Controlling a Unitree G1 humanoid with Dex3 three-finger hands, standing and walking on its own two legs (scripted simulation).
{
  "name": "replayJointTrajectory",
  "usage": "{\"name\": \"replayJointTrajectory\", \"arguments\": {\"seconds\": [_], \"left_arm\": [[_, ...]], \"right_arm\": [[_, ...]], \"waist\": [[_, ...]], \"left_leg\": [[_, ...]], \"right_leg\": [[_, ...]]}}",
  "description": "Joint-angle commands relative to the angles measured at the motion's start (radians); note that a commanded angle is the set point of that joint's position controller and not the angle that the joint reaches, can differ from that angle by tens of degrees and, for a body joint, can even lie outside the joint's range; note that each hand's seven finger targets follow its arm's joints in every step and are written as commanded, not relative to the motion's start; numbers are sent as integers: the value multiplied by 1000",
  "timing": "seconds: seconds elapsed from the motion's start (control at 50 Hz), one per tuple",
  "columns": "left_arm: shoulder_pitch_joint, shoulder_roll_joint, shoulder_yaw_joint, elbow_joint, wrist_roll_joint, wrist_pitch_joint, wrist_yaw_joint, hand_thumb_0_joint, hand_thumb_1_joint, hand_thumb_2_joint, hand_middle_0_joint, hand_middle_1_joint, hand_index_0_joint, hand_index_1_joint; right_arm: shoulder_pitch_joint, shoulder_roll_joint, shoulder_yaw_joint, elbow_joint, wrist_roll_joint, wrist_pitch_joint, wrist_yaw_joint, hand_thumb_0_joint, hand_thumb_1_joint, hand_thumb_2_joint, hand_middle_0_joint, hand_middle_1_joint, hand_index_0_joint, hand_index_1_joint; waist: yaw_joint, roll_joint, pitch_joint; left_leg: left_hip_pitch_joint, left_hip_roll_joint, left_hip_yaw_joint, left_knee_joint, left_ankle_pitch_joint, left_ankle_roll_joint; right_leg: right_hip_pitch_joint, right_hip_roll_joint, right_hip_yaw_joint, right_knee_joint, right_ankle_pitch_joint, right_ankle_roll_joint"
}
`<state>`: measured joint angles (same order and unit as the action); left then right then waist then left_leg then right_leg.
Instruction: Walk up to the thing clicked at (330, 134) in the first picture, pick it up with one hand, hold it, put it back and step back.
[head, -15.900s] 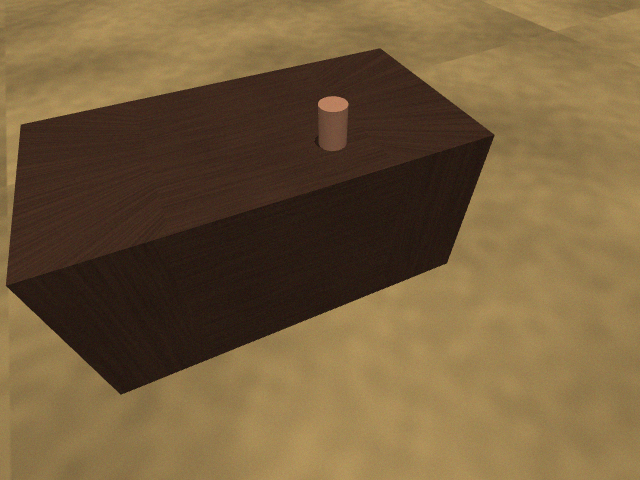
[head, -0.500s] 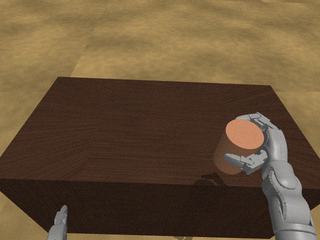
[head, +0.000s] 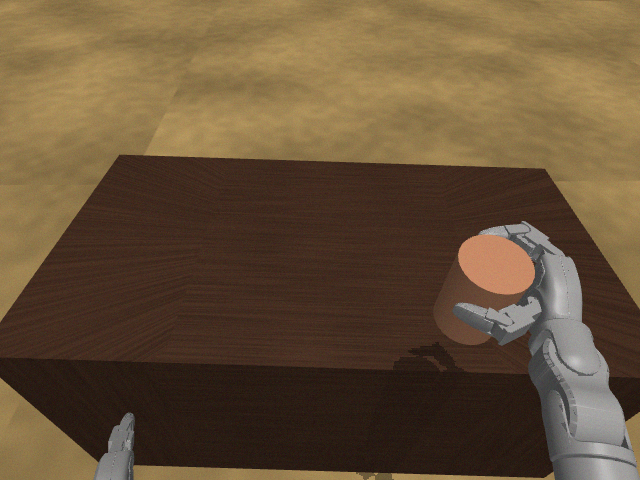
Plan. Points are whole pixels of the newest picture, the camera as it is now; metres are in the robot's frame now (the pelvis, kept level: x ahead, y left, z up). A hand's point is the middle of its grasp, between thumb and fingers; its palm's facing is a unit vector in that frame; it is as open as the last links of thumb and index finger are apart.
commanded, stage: hold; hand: right
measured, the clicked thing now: (478, 292) +0.33 -0.17 +0.11
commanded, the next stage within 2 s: crouch in 1.24 s
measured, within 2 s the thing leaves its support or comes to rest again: neither
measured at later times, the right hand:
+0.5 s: hand (482, 278) +0.33 -0.17 +0.13, palm faces +0.12 +0.99 -0.01, open 11.2 cm
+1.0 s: hand (475, 279) +0.33 -0.16 +0.12, palm faces +0.11 +0.99 +0.00, open 11.2 cm
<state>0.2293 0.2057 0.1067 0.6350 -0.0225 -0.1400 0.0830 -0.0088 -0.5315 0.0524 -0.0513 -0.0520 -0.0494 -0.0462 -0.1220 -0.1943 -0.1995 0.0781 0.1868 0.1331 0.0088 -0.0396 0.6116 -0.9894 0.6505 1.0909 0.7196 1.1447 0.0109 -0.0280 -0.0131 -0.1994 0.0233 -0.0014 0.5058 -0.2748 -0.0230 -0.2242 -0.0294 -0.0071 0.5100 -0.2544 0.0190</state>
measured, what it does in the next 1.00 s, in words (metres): stands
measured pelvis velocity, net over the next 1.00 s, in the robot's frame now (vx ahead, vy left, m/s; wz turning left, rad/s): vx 0.00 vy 0.00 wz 0.00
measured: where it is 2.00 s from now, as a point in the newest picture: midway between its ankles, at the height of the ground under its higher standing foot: outside the picture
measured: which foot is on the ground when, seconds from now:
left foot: down 0.00-1.00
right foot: down 0.00-1.00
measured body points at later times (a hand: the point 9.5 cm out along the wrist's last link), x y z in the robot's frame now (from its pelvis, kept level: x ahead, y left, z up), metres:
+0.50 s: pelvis +0.00 +0.00 +0.00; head -0.01 +0.01 +0.45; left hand +0.16 +0.26 -0.08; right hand +0.32 -0.22 +0.13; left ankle +0.00 +0.13 -0.74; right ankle +0.01 -0.13 -0.74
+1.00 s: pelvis +0.00 +0.00 +0.00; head -0.01 +0.02 +0.45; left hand +0.16 +0.26 -0.08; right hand +0.32 -0.21 +0.13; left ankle +0.00 +0.13 -0.74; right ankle +0.01 -0.13 -0.74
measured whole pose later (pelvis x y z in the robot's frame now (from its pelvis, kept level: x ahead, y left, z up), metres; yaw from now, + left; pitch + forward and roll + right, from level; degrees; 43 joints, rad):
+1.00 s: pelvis +0.00 +0.00 +0.00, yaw +0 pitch -2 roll +0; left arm 0.21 0.20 0.10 0.64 -0.02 -0.14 0.08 -0.01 -0.54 0.05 -0.05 -0.05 -0.05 -0.04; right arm -0.13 -0.17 -0.16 0.10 0.19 0.11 0.01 -0.04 0.61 -0.99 0.65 1.09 0.72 1.15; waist 0.02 -0.04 -0.01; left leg -0.19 0.02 0.00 0.49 -0.27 -0.02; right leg -0.22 -0.03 -0.01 0.49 -0.25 0.02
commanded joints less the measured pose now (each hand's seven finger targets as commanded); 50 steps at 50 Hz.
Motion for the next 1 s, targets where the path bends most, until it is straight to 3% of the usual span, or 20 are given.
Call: {"name": "replayJointTrajectory", "arguments": {"seconds": [0.0,0.04,0.06,0.08,0.1,0.16,0.18,0.24,0.32,0.36,0.42,0.48,0.52,0.6,0.66,0.72,0.78,0.88,0.96,0.98], "left_arm": [[-150,122,33,-159,4,-65,4,0,-542,50,-44,-50,-46,-48],[-147,93,4,-146,4,-67,0,0,-543,50,-44,-53,-46,-50],[-142,117,22,-155,5,-70,5,0,-540,48,-44,-53,-48,-49],[-157,112,17,-165,4,-75,5,0,-540,48,-45,-53,-49,-49],[-158,164,56,-189,6,-76,10,0,-544,49,-46,-53,-48,-50],[-96,134,40,-166,4,-63,9,0,-541,47,-44,-52,-47,-48],[-79,166,73,-173,5,-59,13,0,-539,47,-45,-54,-49,-49],[-63,158,73,-165,8,-62,12,0,-547,53,-44,-51,-45,-50],[-132,77,6,-130,3,-71,-1,0,-545,52,-44,-51,-45,-49],[-193,117,27,-185,5,-81,7,0,-546,52,-44,-50,-44,-50],[-167,116,16,-150,7,-75,7,0,-542,47,-44,-51,-46,-48],[-131,177,72,-145,9,-72,11,0,-539,45,-43,-49,-46,-46],[-104,139,40,-143,4,-63,2,0,-539,46,-43,-49,-45,-46],[-82,147,64,-166,5,-56,5,0,-546,49,-43,-48,-43,-47],[-112,150,63,-167,6,-64,6,0,-550,54,-43,-47,-42,-48],[-148,95,9,-197,5,-72,5,0,-552,56,-42,-47,-41,-49],[-126,95,11,-139,6,-74,8,0,-543,51,-43,-49,-44,-47],[-120,152,54,-133,8,-60,11,0,-541,47,-44,-49,-46,-46],[-104,142,47,-175,5,-55,7,0,-542,47,-44,-47,-45,-46],[-136,164,69,-191,5,-57,10,0,-541,47,-43,-47,-45,-45]], "right_arm": [[-405,-126,-17,-346,18,-106,16,0,42,-1307,1204,1426,1269,1426],[-385,-107,4,-344,16,-105,22,0,17,-1313,1214,1431,1278,1431],[-376,-106,-7,-292,17,-100,22,0,30,-1313,1208,1430,1274,1430],[-384,-116,-16,-311,20,-104,20,0,37,-1314,1209,1433,1276,1433],[-395,-135,-46,-311,26,-106,14,0,23,-1306,1202,1422,1268,1422],[-389,-185,-99,-315,24,-111,2,0,-5,-1314,1226,1436,1290,1436],[-373,-184,-102,-301,24,-111,-3,0,17,-1320,1218,1439,1284,1439],[-412,-183,-102,-337,26,-121,-7,0,-4,-1343,1245,1465,1310,1465],[-445,-112,-11,-315,18,-125,1,0,15,-1314,1219,1434,1283,1434],[-429,-100,6,-315,13,-119,7,0,36,-1323,1216,1442,1283,1442],[-411,-123,-17,-286,16,-108,14,0,20,-1334,1230,1456,1297,1456],[-397,-164,-66,-281,22,-98,8,0,26,-1322,1224,1445,1290,1445],[-386,-184,-99,-283,26,-98,1,0,13,-1330,1238,1457,1303,1457],[-393,-170,-101,-263,25,-108,-6,0,3,-1324,1236,1450,1300,1450],[-436,-162,-76,-265,21,-122,-5,0,16,-1323,1229,1447,1295,1447],[-487,-128,-22,-321,13,-146,1,0,12,-1308,1217,1430,1280,1430],[-440,-108,4,-294,16,-140,9,0,27,-1320,1223,1443,1289,1443],[-391,-148,-50,-264,18,-125,1,0,31,-1322,1221,1444,1287,1444],[-378,-160,-88,-255,24,-121,-13,0,22,-1326,1232,1451,1298,1451],[-443,-193,-104,-308,23,-130,-17,0,26,-1318,1230,1445,1296,1445]], "waist": [[-1,-43,-247],[-3,-28,-223],[17,16,-243],[7,11,-228],[18,39,-267],[-4,17,-233],[7,24,-223],[9,2,-235],[2,-23,-178],[2,-3,-239],[-2,0,-239],[-1,21,-265],[-16,10,-214],[7,58,-223],[13,35,-170],[10,5,-247],[9,-27,-238],[4,10,-252],[2,45,-231],[3,41,-240]], "left_leg": [[-2,-27,45,-73,233,15],[-1,-26,46,-74,230,13],[-4,-31,47,-75,246,9],[2,-30,51,-75,242,9],[9,-32,51,-74,252,7],[11,-30,52,-79,226,8],[8,-29,50,-83,215,9],[6,-26,43,-84,231,10],[-20,-30,45,-84,201,13],[-7,-30,46,-83,210,12],[0,-29,46,-79,237,11],[20,-29,50,-80,248,9],[18,-30,51,-89,207,10],[11,-24,39,-93,239,3],[-24,-25,37,-102,177,6],[3,-17,27,-94,221,4],[-6,-24,37,-80,256,9],[19,-28,47,-82,264,10],[27,-30,49,-91,253,7],[25,-28,46,-92,241,5]], "right_leg": [[141,17,-9,-67,192,-21],[134,19,-11,-66,187,-23],[150,14,-8,-64,199,-27],[136,15,-7,-64,196,-26],[155,14,-6,-63,204,-27],[137,17,-9,-67,183,-26],[133,19,-10,-72,165,-27],[144,23,-16,-69,175,-27],[113,16,-10,-75,150,-23],[142,13,-7,-76,164,-24],[145,16,-9,-70,193,-22],[148,17,-8,-70,200,-25],[117,20,-12,-82,161,-24],[132,26,-21,-69,176,-33],[117,25,-19,-79,117,-33],[148,30,-22,-68,159,-33],[158,23,-16,-65,201,-25],[140,18,-11,-70,214,-25],[141,20,-15,-72,200,-29],[140,22,-14,-73,184,-30]]}}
